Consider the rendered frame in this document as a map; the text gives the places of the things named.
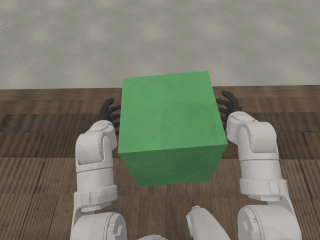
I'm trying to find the right robot thigh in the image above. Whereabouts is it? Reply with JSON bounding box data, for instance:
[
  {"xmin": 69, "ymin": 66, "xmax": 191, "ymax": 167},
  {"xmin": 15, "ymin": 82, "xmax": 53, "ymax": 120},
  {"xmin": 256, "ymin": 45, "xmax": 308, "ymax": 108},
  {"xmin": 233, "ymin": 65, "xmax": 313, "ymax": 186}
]
[{"xmin": 186, "ymin": 208, "xmax": 231, "ymax": 240}]

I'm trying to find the left robot forearm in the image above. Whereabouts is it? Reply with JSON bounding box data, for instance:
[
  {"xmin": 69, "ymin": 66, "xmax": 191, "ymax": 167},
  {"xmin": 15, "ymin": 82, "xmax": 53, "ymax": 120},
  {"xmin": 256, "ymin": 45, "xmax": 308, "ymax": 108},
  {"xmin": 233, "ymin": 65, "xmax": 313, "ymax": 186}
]
[{"xmin": 70, "ymin": 120, "xmax": 118, "ymax": 240}]

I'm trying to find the robot left upper arm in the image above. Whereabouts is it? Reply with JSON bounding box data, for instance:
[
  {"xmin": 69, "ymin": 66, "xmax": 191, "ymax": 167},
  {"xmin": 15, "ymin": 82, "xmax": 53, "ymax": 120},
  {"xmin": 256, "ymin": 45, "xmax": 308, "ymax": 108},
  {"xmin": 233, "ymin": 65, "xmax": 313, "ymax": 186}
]
[{"xmin": 71, "ymin": 211, "xmax": 128, "ymax": 240}]

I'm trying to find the right robot forearm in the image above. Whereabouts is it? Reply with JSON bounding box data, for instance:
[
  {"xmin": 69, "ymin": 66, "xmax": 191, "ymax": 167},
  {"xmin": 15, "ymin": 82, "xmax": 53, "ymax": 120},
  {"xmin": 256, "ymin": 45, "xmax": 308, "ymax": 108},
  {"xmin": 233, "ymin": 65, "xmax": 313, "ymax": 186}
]
[{"xmin": 226, "ymin": 111, "xmax": 302, "ymax": 240}]

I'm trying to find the robot left hand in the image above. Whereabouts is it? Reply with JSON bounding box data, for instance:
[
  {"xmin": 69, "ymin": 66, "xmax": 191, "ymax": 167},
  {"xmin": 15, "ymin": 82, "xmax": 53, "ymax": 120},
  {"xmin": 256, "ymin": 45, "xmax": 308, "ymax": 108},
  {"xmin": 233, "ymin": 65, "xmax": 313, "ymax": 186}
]
[{"xmin": 98, "ymin": 98, "xmax": 121, "ymax": 136}]

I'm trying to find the robot right hand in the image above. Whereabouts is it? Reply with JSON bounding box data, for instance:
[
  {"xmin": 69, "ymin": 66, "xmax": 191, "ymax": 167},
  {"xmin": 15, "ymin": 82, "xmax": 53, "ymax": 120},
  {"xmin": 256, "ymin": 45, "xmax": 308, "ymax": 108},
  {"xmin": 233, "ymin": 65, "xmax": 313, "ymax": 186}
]
[{"xmin": 215, "ymin": 90, "xmax": 242, "ymax": 131}]

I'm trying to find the carton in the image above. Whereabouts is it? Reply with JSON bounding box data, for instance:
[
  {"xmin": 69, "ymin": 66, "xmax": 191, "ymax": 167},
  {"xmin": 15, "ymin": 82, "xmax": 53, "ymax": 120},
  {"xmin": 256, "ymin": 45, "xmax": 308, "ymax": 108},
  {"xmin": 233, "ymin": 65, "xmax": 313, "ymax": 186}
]
[{"xmin": 118, "ymin": 71, "xmax": 228, "ymax": 187}]

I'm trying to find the robot right upper arm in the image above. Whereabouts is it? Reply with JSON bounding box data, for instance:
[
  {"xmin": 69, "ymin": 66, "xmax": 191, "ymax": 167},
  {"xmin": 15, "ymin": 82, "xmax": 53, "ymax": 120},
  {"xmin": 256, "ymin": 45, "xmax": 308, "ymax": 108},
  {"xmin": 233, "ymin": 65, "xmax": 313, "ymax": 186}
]
[{"xmin": 237, "ymin": 204, "xmax": 302, "ymax": 240}]

